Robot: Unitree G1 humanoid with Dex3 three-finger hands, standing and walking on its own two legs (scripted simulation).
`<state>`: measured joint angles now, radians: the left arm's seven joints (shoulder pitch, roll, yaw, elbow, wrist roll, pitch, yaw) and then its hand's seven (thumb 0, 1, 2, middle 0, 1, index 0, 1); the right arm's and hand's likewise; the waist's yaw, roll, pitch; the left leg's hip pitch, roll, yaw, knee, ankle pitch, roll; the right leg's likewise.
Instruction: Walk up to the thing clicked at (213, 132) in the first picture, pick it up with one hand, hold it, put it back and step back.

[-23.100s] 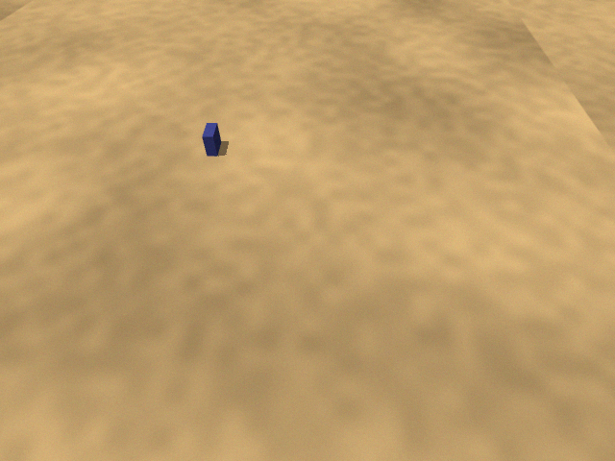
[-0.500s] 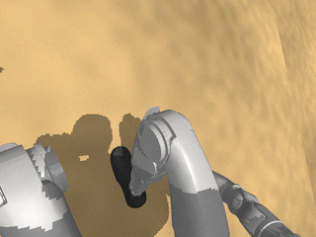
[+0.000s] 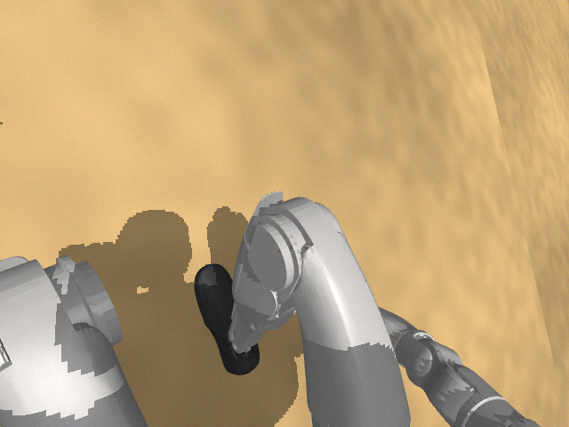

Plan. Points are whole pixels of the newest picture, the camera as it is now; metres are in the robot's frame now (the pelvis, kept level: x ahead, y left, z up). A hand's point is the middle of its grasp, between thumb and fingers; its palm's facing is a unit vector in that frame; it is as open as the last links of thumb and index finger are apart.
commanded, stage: withdraw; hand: left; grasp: from the side
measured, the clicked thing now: out of the picture +0.48 +0.28 -0.23
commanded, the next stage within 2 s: rise in 0.44 s
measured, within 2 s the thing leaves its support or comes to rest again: neither
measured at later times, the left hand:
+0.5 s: hand out of the picture +0.43 +0.41 -0.11, palm faces +0.57 -0.82 -0.09, open 16.9 cm
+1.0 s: hand out of the picture +0.30 +0.40 +0.02, palm faces +0.35 -0.81 -0.46, open 17.3 cm
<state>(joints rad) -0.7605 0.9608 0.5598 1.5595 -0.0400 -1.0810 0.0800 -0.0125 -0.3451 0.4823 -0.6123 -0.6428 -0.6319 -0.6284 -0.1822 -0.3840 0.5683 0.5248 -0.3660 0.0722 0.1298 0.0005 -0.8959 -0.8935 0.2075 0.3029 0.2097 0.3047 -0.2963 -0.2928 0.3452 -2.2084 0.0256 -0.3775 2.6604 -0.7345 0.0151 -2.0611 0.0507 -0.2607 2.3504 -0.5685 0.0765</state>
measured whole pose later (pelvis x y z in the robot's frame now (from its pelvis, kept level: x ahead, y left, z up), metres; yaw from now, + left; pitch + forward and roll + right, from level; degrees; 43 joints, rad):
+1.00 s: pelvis +0.01 -0.01 +0.10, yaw +10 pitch +32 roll -9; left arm -0.30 0.62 0.39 0.67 0.06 -0.21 -0.02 -0.02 -0.51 0.08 -0.06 -0.07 -0.06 -0.06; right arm 0.08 -0.28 0.06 0.56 0.01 0.17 0.05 0.01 -0.90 -0.90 0.21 0.30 0.21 0.31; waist -0.07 0.00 -0.12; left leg -2.11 0.04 -0.09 2.23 -0.69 0.04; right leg -2.05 -0.02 -0.06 2.11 -0.62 0.04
